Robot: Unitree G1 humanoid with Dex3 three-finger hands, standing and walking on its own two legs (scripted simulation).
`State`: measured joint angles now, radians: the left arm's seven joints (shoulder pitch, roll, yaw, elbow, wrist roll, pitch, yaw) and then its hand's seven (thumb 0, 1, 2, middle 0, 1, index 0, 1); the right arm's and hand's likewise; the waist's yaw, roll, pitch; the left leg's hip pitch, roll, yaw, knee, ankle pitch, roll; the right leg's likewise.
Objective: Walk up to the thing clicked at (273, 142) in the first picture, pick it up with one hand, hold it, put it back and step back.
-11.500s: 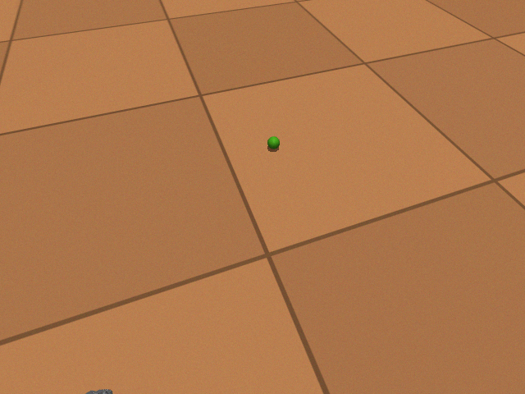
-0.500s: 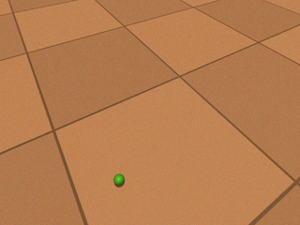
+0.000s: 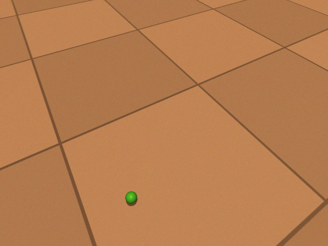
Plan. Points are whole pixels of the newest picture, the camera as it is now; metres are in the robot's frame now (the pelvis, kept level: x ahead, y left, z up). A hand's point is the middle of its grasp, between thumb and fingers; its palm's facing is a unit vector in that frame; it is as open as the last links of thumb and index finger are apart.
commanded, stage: stand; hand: left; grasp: from above
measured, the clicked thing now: (131, 197) +0.47 +0.22 -0.75
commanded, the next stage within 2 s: rise first in 0.82 s
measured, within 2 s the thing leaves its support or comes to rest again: neither
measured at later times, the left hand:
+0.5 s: hand out of the picture +0.07 +0.25 -0.16, palm faces -0.02 -0.94 -0.35, open 7.4 cm
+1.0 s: hand out of the picture +0.09 +0.25 -0.16, palm faces +0.04 -0.94 -0.34, open 7.5 cm
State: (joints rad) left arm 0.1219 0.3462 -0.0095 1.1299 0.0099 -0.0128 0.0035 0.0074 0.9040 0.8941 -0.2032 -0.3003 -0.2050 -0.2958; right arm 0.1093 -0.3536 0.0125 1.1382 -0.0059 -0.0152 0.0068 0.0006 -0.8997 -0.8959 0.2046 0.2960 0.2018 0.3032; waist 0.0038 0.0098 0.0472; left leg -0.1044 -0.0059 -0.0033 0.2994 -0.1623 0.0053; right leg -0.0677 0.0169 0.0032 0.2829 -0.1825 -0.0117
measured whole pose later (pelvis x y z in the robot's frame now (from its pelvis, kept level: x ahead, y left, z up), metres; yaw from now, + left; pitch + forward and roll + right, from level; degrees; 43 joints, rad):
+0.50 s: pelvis +0.00 +0.00 +0.00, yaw +0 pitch -2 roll +0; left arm 0.13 0.35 0.00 1.13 0.01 -0.01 0.00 0.01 0.90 0.89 -0.20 -0.30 -0.21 -0.30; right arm 0.11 -0.35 0.01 1.14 0.00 -0.01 0.00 0.00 -0.90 -0.90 0.20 0.30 0.20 0.30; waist 0.00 0.01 0.05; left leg -0.10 -0.01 -0.01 0.30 -0.17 0.00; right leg -0.06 0.02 0.00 0.28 -0.19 -0.01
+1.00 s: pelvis +0.00 +0.00 +0.00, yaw +1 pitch +1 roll +0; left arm 0.10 0.33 0.02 1.07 -0.02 -0.02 0.02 0.01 0.86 0.90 -0.21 -0.34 -0.21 -0.34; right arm 0.16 -0.35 0.02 1.00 0.04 -0.03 -0.02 0.00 -0.91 -0.90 0.20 0.30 0.20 0.30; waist 0.00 0.01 0.05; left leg -0.19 -0.01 -0.02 0.37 -0.20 0.01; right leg -0.15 0.01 -0.01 0.36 -0.22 -0.01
